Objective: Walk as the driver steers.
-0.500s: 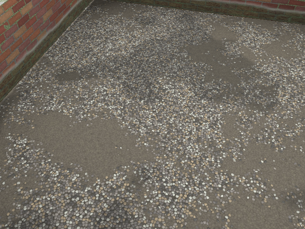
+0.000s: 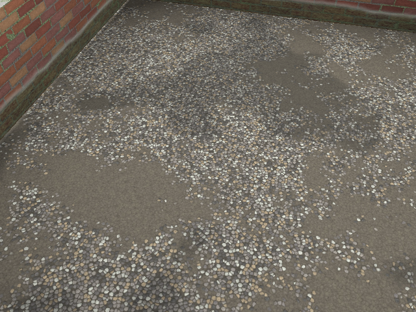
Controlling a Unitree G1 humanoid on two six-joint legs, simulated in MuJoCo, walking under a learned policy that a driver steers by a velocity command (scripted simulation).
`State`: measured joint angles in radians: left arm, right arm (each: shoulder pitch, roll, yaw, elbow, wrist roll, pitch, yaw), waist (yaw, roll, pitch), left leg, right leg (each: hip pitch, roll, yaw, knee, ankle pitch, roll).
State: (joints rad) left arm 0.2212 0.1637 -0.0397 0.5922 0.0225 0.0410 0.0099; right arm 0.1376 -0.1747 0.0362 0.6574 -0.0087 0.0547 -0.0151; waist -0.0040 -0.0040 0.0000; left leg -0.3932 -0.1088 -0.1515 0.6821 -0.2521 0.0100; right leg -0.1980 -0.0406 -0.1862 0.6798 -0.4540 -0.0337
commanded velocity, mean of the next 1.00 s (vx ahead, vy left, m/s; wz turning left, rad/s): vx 0.50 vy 0.00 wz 0.00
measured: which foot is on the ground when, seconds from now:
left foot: down 0.00-1.00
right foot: down 0.00-1.00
